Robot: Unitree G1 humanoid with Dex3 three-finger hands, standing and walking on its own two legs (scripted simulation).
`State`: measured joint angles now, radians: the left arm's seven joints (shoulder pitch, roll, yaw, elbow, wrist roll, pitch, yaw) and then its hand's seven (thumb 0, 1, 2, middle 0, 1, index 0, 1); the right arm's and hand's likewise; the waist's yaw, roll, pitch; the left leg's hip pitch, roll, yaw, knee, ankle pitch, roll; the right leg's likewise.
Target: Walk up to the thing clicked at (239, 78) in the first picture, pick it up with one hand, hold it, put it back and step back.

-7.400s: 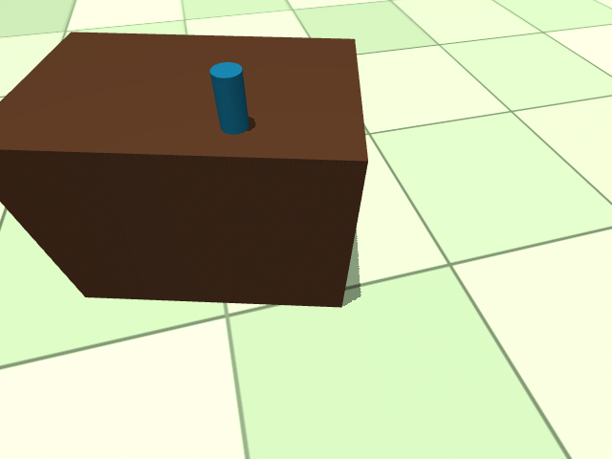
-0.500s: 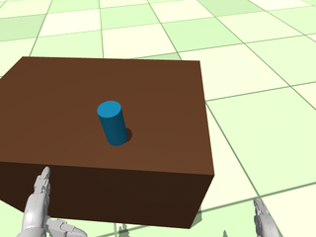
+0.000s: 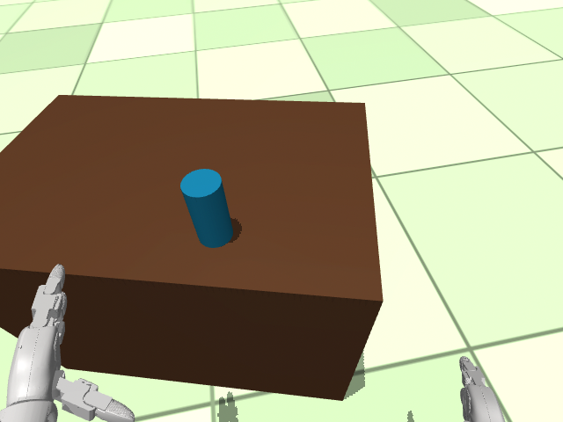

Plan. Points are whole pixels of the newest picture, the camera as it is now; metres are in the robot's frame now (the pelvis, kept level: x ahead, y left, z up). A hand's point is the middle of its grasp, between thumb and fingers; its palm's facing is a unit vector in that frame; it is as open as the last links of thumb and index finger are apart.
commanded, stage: rise first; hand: left
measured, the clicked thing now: (209, 210) +0.47 +0.17 +0.00
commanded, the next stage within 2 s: go down in 0.44 s
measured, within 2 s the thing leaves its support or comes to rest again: neither
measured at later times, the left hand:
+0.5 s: hand (93, 345) +0.18 +0.24 +0.08, palm faces +0.25 -0.88 -0.41, open 17.5 cm
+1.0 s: hand (78, 296) +0.24 +0.28 +0.09, palm faces +0.24 -0.94 -0.25, open 17.7 cm
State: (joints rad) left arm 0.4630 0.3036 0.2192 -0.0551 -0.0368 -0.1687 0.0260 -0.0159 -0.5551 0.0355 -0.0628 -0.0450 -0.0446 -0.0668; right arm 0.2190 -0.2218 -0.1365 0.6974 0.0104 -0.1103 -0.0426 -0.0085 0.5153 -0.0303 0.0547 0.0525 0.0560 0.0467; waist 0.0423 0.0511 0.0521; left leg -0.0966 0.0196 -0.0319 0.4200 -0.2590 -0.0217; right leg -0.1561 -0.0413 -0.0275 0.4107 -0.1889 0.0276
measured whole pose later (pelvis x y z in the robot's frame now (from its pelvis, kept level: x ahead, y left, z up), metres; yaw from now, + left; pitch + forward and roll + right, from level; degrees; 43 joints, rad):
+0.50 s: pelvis +0.00 +0.00 +0.00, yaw +0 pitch -4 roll +0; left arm 0.50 0.31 0.22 -0.15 -0.03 -0.25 0.02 -0.02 -0.56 0.06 -0.07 -0.05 -0.05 -0.07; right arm 0.22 -0.22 -0.15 0.71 0.01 -0.15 -0.04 -0.01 0.52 -0.05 0.06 0.06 0.06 0.05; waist 0.04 0.05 0.06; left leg -0.10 0.02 -0.03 0.42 -0.25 -0.02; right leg -0.16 -0.04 -0.03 0.41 -0.19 0.03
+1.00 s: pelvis +0.00 +0.01 -0.01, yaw +0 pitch -1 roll +0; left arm 0.22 0.35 0.38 0.08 -0.18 -0.25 -0.19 -0.02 -0.60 0.02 -0.08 -0.05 -0.07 -0.07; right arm 0.20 -0.22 -0.13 0.71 0.03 -0.11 -0.05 -0.01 0.51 -0.05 0.05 0.05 0.06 0.05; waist 0.02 0.02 0.00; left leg -0.20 0.01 -0.04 0.53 -0.31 -0.01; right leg -0.25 -0.05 -0.03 0.50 -0.23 0.04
